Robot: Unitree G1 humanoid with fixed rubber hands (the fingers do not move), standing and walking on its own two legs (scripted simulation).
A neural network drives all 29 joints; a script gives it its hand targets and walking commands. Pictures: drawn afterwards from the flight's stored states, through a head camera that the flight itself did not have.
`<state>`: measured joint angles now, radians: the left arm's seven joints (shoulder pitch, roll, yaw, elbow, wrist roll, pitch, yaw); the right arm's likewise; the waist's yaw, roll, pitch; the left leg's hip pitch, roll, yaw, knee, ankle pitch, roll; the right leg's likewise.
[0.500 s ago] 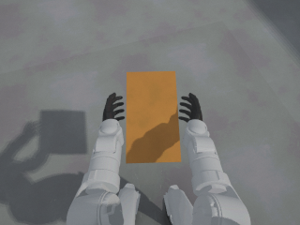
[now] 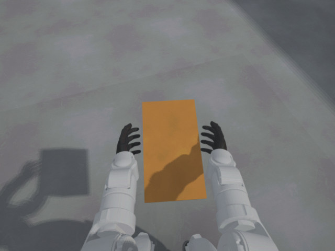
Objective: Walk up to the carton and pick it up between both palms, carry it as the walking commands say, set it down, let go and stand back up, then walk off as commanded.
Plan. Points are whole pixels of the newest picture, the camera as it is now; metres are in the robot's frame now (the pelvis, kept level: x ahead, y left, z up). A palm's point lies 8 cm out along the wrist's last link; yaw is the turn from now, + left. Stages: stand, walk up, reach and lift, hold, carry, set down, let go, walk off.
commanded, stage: reach and lift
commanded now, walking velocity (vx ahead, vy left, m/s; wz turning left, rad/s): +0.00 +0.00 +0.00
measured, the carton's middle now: (171, 152) +0.39 +0.00 -0.11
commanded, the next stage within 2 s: hold in 1.82 s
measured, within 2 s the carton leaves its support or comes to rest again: neither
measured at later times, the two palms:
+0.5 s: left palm (118, 147) +0.33 +0.12 +0.05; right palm (226, 147) +0.33 -0.11 +0.05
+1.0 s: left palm (117, 145) +0.31 +0.12 +0.09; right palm (237, 144) +0.32 -0.12 +0.10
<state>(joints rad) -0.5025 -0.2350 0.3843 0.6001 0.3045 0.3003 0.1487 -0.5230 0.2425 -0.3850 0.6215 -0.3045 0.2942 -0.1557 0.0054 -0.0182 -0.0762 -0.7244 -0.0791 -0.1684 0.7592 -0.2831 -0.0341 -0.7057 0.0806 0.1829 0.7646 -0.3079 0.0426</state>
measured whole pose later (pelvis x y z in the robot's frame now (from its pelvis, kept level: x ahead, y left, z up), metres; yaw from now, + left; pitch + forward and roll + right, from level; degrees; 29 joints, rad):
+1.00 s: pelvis +0.01 -0.01 +0.03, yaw +1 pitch -9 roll +0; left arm -0.47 -0.22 0.30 0.54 0.35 0.73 0.12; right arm -0.48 0.23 -0.30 0.55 -0.37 0.73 -0.14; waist 0.00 0.00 -0.02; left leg -0.10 -0.05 -0.17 0.48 -0.22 -0.03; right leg -0.09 0.05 0.16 0.49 -0.25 0.02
